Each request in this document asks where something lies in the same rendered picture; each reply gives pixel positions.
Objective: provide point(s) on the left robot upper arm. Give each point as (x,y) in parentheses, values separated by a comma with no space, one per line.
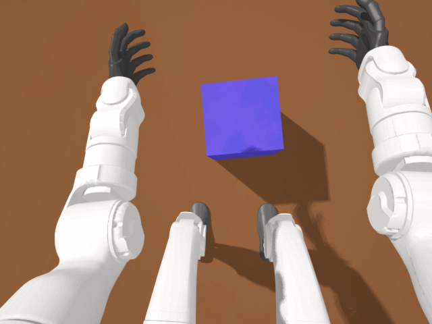
(94,242)

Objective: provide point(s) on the left robot forearm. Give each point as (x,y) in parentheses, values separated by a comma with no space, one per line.
(111,149)

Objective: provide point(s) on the carton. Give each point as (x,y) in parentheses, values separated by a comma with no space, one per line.
(242,118)

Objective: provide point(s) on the right robot upper arm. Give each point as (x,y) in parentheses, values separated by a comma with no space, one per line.
(401,208)

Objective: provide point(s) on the right robot forearm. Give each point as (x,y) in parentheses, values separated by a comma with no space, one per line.
(399,115)

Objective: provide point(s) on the left robot shin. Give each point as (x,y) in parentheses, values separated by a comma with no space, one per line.
(186,215)

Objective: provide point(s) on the right robot foot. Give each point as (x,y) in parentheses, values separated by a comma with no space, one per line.
(265,212)

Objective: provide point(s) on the robot left hand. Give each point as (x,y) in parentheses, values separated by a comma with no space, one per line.
(120,56)

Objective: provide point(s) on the robot right hand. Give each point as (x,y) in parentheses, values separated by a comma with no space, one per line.
(371,30)

